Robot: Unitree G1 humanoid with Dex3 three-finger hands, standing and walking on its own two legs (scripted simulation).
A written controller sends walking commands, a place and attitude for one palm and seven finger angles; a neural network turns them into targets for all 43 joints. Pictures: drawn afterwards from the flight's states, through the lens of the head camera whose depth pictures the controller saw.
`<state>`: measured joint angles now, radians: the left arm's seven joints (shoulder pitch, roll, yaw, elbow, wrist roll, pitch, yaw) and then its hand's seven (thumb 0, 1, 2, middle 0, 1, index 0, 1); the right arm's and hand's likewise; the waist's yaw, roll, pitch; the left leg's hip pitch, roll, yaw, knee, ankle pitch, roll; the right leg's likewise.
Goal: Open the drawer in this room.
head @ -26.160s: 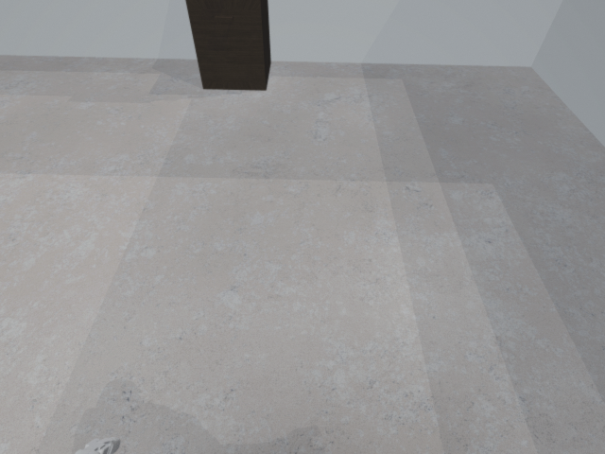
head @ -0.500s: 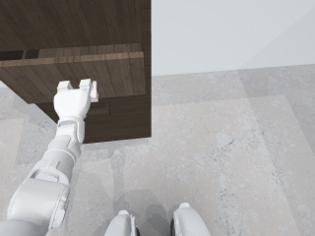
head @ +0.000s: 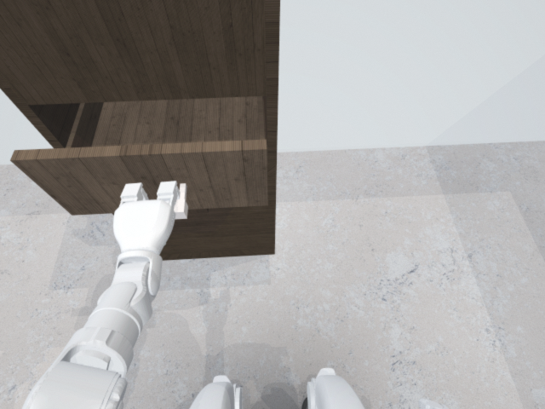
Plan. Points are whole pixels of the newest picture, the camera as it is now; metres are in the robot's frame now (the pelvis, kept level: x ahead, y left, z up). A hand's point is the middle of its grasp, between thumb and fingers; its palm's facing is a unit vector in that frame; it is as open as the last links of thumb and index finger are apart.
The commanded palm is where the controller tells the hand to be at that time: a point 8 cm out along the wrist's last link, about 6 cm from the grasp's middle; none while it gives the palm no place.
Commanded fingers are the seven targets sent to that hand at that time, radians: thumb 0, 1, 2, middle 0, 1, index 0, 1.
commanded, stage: pull the drawer open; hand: left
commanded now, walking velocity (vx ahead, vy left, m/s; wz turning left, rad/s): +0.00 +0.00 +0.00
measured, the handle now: (155, 200) +0.45 +0.20 -0.04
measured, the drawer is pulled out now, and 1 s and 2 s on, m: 0.11 0.22 0.30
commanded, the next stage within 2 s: open the thumb to release the handle in 1.78 s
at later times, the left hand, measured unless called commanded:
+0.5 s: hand (154, 260) +0.35 +0.20 -0.06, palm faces -0.03 -0.02 -1.00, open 6.0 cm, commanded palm +0.31 +0.19 -0.01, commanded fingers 0.00 0.90 0.90 -0.40 -1.35 -0.40 -1.35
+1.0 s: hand (150, 300) +0.29 +0.19 -0.06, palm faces -0.02 -0.04 -1.00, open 6.0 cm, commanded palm +0.25 +0.19 -0.01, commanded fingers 0.00 0.90 0.90 -0.40 -1.35 -0.40 -1.35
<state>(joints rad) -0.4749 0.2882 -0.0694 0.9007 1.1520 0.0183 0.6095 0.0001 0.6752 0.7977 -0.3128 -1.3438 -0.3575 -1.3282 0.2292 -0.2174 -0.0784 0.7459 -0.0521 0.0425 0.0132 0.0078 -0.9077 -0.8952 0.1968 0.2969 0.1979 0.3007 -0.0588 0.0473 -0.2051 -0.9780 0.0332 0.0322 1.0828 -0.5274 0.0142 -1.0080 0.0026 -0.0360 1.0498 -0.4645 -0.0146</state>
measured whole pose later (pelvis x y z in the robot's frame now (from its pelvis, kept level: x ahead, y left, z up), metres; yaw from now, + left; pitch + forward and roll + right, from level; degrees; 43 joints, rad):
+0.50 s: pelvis +0.00 +0.00 +0.00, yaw +0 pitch +22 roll +0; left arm -0.31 0.25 -0.12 0.76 1.14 0.07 0.62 0.00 0.69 0.78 -0.31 -1.33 -0.35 -1.34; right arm 0.22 -0.22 -0.08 0.73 -0.04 0.03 0.00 0.01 -0.91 -0.90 0.20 0.30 0.20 0.30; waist -0.04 0.05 -0.20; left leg -0.93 0.03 0.04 1.06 -0.51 0.01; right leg -0.97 0.00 -0.02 1.03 -0.45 -0.02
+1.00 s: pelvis +0.00 +0.00 +0.01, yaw +0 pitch +20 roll +0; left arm -0.01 0.22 -0.17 0.50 1.17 0.10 0.63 0.01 0.68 0.79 -0.29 -1.33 -0.37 -1.33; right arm 0.14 -0.21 -0.06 0.67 -0.04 0.02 0.00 0.01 -0.91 -0.90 0.20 0.30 0.20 0.30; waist 0.00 0.04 -0.20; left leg -0.87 0.03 0.04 1.06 -0.53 0.01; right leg -0.91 0.00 -0.03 1.04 -0.48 -0.02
